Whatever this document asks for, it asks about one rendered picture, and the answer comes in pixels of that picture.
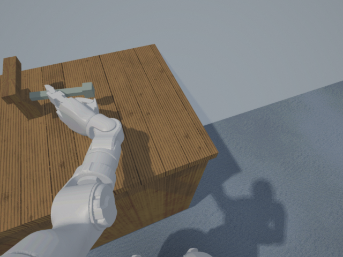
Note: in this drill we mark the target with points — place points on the robot left upper arm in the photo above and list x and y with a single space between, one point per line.
79 215

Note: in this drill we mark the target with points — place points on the counter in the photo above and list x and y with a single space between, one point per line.
163 155

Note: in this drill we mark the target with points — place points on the right robot shin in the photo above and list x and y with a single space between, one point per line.
192 250

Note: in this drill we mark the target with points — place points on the left robot hand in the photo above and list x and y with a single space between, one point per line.
74 112

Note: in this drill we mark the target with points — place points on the robot left forearm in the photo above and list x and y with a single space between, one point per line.
102 157

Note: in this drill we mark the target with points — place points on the tap lever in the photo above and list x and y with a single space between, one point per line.
87 90

